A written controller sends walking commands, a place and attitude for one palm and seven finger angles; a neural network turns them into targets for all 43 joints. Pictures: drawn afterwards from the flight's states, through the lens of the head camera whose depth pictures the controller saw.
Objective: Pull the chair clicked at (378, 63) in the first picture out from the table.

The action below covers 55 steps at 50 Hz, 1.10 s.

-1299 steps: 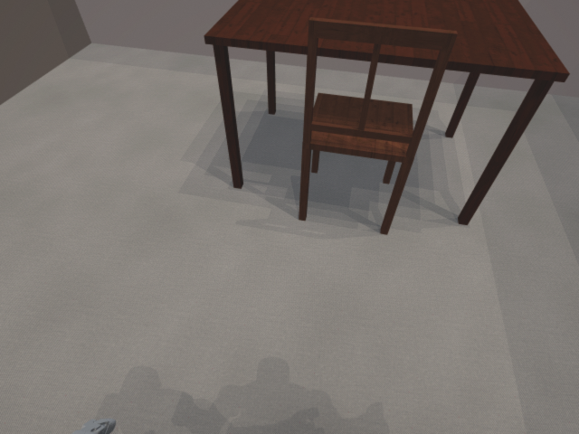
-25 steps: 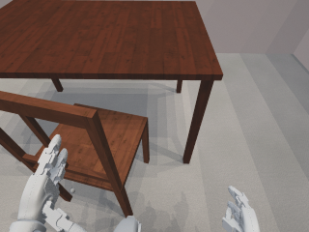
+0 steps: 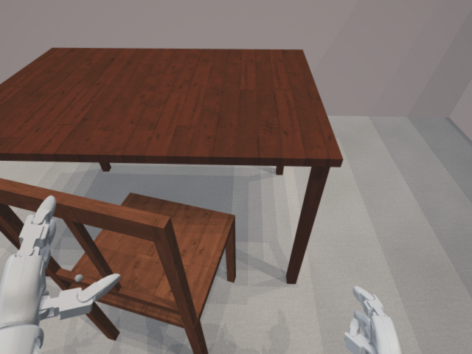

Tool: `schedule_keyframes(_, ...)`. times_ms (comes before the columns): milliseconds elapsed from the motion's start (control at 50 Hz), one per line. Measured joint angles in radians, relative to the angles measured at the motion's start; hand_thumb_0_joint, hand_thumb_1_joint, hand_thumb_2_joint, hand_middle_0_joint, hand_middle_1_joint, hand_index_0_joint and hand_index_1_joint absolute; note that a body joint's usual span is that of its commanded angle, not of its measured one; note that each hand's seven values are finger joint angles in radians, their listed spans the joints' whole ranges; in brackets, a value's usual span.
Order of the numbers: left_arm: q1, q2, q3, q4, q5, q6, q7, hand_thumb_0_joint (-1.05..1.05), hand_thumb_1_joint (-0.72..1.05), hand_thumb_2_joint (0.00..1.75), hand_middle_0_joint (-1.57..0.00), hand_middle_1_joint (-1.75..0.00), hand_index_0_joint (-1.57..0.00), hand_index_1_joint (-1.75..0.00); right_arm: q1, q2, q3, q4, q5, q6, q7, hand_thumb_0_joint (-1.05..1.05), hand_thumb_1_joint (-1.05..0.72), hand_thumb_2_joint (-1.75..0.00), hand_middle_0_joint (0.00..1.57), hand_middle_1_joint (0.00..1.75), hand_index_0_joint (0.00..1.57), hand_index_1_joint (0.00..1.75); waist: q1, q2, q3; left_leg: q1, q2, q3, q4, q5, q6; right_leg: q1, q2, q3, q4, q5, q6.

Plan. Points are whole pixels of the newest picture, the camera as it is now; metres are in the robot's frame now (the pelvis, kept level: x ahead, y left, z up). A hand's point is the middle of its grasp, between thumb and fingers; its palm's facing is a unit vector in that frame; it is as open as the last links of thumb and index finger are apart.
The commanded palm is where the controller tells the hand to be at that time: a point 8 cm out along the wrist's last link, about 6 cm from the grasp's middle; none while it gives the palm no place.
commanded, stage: draw the hand back to the body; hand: left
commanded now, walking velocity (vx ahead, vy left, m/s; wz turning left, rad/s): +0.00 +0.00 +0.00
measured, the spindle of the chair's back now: (96, 257) +0.32 +0.35 -0.08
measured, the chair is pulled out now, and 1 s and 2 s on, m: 0.16 0.16 0.16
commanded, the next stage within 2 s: step back with the hand held close in 0.64 s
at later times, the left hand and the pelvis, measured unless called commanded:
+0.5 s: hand (66, 236) +0.21 +0.25 +0.17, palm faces +0.45 -0.81 -0.38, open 7.6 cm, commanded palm +0.16 +0.29 +0.19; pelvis +0.02 -0.01 +0.02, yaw -1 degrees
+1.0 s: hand (62, 246) +0.19 +0.24 +0.17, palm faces +0.38 -0.79 -0.48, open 7.4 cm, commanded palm +0.14 +0.29 +0.19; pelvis +0.00 -0.01 +0.01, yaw +0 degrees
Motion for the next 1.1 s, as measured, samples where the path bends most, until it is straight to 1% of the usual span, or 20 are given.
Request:
schedule_keyframes(180,-0.063,0.015,0.077,-0.015,-0.005,-0.003,-0.011,0.01,0.44,0.68,-0.15,-0.20,-0.15,-0.21,-0.022,0.016,0.009,0.032,-0.010,0.013,0.021,0.02,-0.90,-0.90,0.21,0.30,0.21,0.30,0.018,0.001,0.026,0.107,-0.002,0.013,-0.106,0.032,-0.002,0.104,-0.002,0.009,-0.110,0.039,0.000)
schedule_keyframes(320,-0.124,0.030,0.147,-0.012,-0.015,-0.015,-0.016,0.01,0.69,0.80,-0.18,-0.26,-0.18,-0.26,-0.031,0.014,0.002,0.058,-0.014,0.033,0.028,0.02,-0.90,-0.90,0.21,0.30,0.21,0.30,0.022,0.005,0.037,0.153,0.001,0.015,-0.160,0.052,-0.007,0.145,0.001,0.010,-0.160,0.059,-0.006)
schedule_keyframes(380,-0.128,0.019,0.154,0.001,-0.018,-0.016,-0.021,0.01,0.77,0.84,-0.19,-0.27,-0.19,-0.28,-0.033,0.008,-0.006,0.062,-0.012,0.047,0.034,0.02,-0.90,-0.90,0.21,0.30,0.21,0.30,0.018,0.009,0.041,0.165,0.004,0.017,-0.176,0.059,-0.010,0.155,0.004,0.012,-0.173,0.065,-0.008)
schedule_keyframes(440,-0.120,0.008,0.140,0.009,-0.018,-0.009,-0.027,0.01,0.82,0.86,-0.20,-0.28,-0.20,-0.29,-0.030,0.002,-0.016,0.064,-0.012,0.057,0.034,0.02,-0.90,-0.90,0.21,0.30,0.21,0.30,0.016,0.008,0.043,0.172,0.006,0.018,-0.189,0.066,-0.012,0.159,0.006,0.012,-0.181,0.069,-0.011)
schedule_keyframes(560,-0.095,0.007,0.119,0.004,-0.017,-0.005,-0.032,0.02,0.87,0.89,-0.21,-0.29,-0.21,-0.30,-0.022,-0.008,-0.028,0.072,-0.011,0.059,0.023,0.02,-0.90,-0.90,0.20,0.30,0.21,0.30,0.012,0.006,0.047,0.187,0.012,0.015,-0.201,0.071,-0.019,0.172,0.013,0.010,-0.189,0.072,-0.018)
schedule_keyframes(780,-0.114,0.007,0.132,0.025,-0.023,-0.027,-0.028,0.02,0.89,0.90,-0.21,-0.30,-0.21,-0.30,-0.031,-0.004,-0.033,0.079,-0.009,0.053,0.014,0.02,-0.90,-0.90,0.20,0.30,0.21,0.30,0.012,0.015,0.056,0.193,0.021,0.007,-0.207,0.082,-0.027,0.178,0.023,0.003,-0.190,0.078,-0.027)
schedule_keyframes(860,-0.129,0.014,0.140,0.037,-0.013,-0.050,-0.038,0.02,0.89,0.90,-0.21,-0.30,-0.21,-0.30,-0.037,-0.015,-0.028,0.052,-0.009,0.090,0.018,0.02,-0.90,-0.90,0.20,0.30,0.21,0.30,-0.012,0.029,0.046,0.119,0.027,-0.020,-0.150,0.068,-0.021,0.136,0.033,-0.022,-0.179,0.080,-0.026)
schedule_keyframes(900,-0.117,0.022,0.143,0.024,-0.010,-0.057,-0.038,0.02,0.89,0.90,-0.21,-0.30,-0.21,-0.30,-0.043,-0.019,-0.030,0.037,-0.008,0.111,0.017,0.02,-0.90,-0.90,0.20,0.30,0.21,0.30,-0.022,0.028,0.051,0.094,0.024,-0.022,-0.136,0.067,-0.025,0.108,0.029,-0.023,-0.159,0.076,-0.023)
schedule_keyframes(940,-0.090,0.031,0.144,0.002,-0.008,-0.058,-0.037,0.02,0.89,0.90,-0.21,-0.30,-0.21,-0.30,-0.045,-0.022,-0.034,0.020,-0.007,0.128,0.013,0.02,-0.90,-0.90,0.20,0.30,0.21,0.30,-0.029,0.025,0.058,0.080,0.017,-0.014,-0.135,0.071,-0.021,0.085,0.020,-0.016,-0.142,0.073,-0.018)
schedule_keyframes(1020,-0.038,0.059,0.150,-0.036,-0.009,-0.051,-0.035,0.02,0.89,0.90,-0.21,-0.30,-0.22,-0.30,-0.042,-0.024,-0.040,-0.009,-0.003,0.157,0.004,0.02,-0.90,-0.90,0.20,0.30,0.21,0.30,-0.033,0.025,0.067,0.065,0.004,0.004,-0.144,0.085,-0.008,0.052,0.005,0.000,-0.125,0.078,-0.006)
schedule_keyframes(1100,-0.033,0.083,0.163,-0.039,-0.012,-0.051,-0.027,0.02,0.89,0.90,-0.22,-0.30,-0.22,-0.30,-0.042,-0.023,-0.039,-0.017,0.001,0.174,-0.001,0.02,-0.90,-0.90,0.20,0.30,0.21,0.30,-0.029,0.027,0.074,0.048,-0.001,0.013,-0.148,0.101,-0.001,0.028,-0.002,0.009,-0.118,0.090,0.002)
